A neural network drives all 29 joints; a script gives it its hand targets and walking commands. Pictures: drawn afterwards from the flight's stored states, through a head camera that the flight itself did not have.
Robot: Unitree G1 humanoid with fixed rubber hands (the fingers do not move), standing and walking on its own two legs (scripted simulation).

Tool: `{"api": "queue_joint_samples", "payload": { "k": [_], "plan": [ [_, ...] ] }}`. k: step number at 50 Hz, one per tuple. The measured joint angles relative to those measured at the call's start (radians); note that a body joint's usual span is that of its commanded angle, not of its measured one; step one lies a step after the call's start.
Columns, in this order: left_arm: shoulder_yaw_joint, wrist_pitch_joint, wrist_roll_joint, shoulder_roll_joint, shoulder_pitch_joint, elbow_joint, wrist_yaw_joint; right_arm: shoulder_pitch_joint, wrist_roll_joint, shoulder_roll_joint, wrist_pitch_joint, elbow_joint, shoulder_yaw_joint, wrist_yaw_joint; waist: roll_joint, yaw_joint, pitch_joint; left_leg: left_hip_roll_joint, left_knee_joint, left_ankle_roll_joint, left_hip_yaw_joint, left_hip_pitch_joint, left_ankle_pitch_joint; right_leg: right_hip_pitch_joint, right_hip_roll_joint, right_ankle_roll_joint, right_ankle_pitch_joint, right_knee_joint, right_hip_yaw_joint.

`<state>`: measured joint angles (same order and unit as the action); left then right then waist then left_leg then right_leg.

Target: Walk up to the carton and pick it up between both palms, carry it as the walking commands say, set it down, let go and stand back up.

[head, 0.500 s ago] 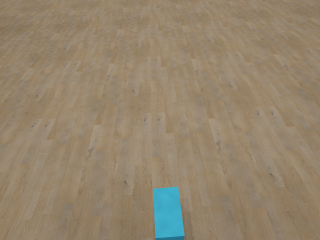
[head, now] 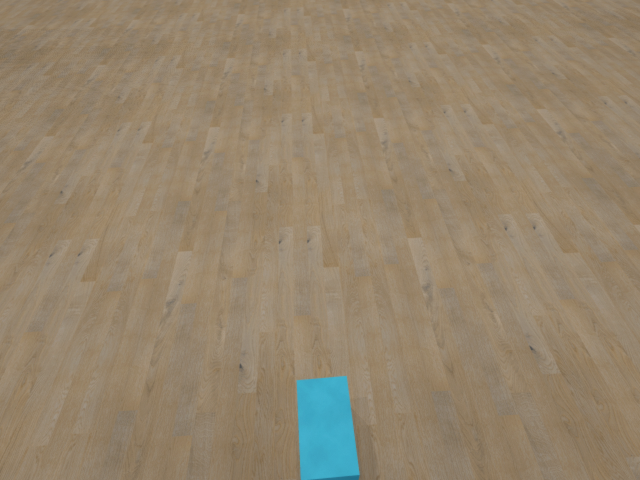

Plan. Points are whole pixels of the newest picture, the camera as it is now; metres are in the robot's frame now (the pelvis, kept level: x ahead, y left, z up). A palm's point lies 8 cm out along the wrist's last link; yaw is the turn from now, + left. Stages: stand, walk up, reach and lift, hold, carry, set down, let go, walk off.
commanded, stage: stand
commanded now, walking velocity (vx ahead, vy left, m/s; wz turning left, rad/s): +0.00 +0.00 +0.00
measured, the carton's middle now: (326, 435) +0.37 +0.03 -0.68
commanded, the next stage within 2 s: reach and lift in 0.20 s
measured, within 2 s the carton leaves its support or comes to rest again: neither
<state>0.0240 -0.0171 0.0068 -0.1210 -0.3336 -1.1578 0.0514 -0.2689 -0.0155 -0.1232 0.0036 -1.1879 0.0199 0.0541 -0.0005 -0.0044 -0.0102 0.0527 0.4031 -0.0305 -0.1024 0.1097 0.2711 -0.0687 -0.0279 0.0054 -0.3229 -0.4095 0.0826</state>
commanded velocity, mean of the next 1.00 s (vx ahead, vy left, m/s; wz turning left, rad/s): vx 0.00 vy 0.00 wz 0.00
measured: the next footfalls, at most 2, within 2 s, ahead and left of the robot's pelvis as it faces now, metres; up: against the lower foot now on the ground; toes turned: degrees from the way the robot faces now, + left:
none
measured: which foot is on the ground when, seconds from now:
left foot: down 0.00-1.00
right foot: down 0.00-1.00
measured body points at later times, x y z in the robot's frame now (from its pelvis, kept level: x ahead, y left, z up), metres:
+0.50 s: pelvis -0.03 +0.01 -0.02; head +0.04 +0.01 +0.42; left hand +0.14 +0.23 -0.15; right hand +0.15 -0.20 -0.15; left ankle -0.04 +0.14 -0.74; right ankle -0.06 -0.11 -0.74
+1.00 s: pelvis -0.12 +0.02 -0.09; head +0.02 +0.03 +0.33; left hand +0.18 +0.23 -0.19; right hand +0.19 -0.17 -0.19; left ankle -0.04 +0.14 -0.74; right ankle -0.06 -0.11 -0.74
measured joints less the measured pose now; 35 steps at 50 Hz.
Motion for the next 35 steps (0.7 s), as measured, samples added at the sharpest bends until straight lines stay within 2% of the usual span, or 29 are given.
{"api": "queue_joint_samples", "payload": {
  "k": [10, 11, 13, 16, 20, 23, 26, 30, 35],
  "plan": [
    [0.002, -0.006, -0.002, -0.001, 0.003, 0.013, -0.002, -0.003, -0.002, 0.001, 0.005, -0.011, 0.001, -0.004, -0.001, 0.003, 0.005, 0.005, -0.003, -0.003, -0.002, 0.003, -0.002, -0.002, 0.005, 0.002, 0.005, 0.007, -0.002],
    [-0.020, 0.009, -0.023, -0.008, -0.006, 0.049, 0.001, -0.016, 0.024, -0.002, -0.005, 0.022, -0.009, -0.003, 0.001, 0.001, 0.043, 0.001, 0.023, 0.006, 0.006, 0.055, 0.007, -0.054, 0.003, 0.002, -0.002, -0.018, -0.003],
    [-0.047, 0.083, -0.045, -0.024, 0.015, 0.194, 0.022, 0.000, 0.067, -0.019, -0.072, 0.185, -0.031, 0.016, 0.002, 0.009, 0.094, -0.005, 0.116, 0.012, 0.034, 0.195, 0.033, -0.192, -0.002, 0.004, -0.033, -0.115, -0.001],
    [-0.075, 0.252, -0.068, -0.079, 0.190, 0.337, 0.027, 0.130, 0.120, -0.077, -0.236, 0.360, -0.081, 0.037, 0.022, -0.014, 0.110, -0.020, 0.214, 0.009, 0.048, 0.345, 0.052, -0.355, -0.015, 0.005, -0.050, -0.239, -0.014],
    [-0.104, 0.498, -0.106, -0.125, 0.366, 0.456, 0.009, 0.302, 0.108, -0.109, -0.483, 0.486, -0.084, 0.031, 0.026, -0.009, 0.138, -0.026, 0.249, 0.015, 0.065, 0.465, 0.040, -0.473, -0.012, -0.004, -0.051, -0.277, -0.022],
    [-0.068, 0.591, -0.082, -0.104, 0.371, 0.522, -0.005, 0.329, 0.078, -0.068, -0.567, 0.532, -0.066, 0.004, 0.025, -0.005, 0.158, -0.022, 0.228, 0.016, 0.069, 0.498, 0.022, -0.507, 0.001, 0.005, -0.031, -0.249, -0.038],
    [-0.012, 0.590, -0.027, -0.047, 0.314, 0.577, -0.022, 0.279, 0.021, -0.009, -0.565, 0.573, -0.032, -0.028, 0.020, -0.004, 0.151, -0.022, 0.211, 0.018, 0.076, 0.506, 0.010, -0.515, 0.013, 0.001, -0.009, -0.222, -0.060],
    [0.039, 0.520, 0.040, 0.020, 0.255, 0.657, -0.048, 0.206, -0.040, 0.044, -0.495, 0.654, 0.021, -0.059, 0.015, -0.015, 0.119, -0.021, 0.262, 0.019, 0.076, 0.572, 0.019, -0.584, 0.020, -0.007, -0.010, -0.269, -0.081],
    [0.068, 0.456, 0.050, 0.028, 0.291, 0.711, -0.056, 0.230, -0.026, 0.028, -0.440, 0.715, 0.040, -0.069, 0.009, -0.030, 0.084, -0.024, 0.403, 0.023, 0.073, 0.710, 0.050, -0.728, 0.017, -0.016, -0.043, -0.417, -0.094]
  ]
}}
